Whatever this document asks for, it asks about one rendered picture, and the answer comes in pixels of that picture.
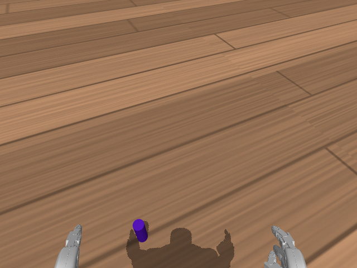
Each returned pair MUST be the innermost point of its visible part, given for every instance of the can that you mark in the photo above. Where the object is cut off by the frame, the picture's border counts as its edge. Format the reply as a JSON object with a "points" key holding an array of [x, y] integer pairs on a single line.
{"points": [[140, 230]]}

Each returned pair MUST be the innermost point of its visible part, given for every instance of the left robot hand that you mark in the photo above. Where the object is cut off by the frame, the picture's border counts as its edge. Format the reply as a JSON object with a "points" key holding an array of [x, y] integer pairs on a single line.
{"points": [[69, 255]]}

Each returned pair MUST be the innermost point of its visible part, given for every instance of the right robot hand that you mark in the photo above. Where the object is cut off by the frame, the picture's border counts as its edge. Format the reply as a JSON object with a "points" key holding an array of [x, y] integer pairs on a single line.
{"points": [[288, 254]]}

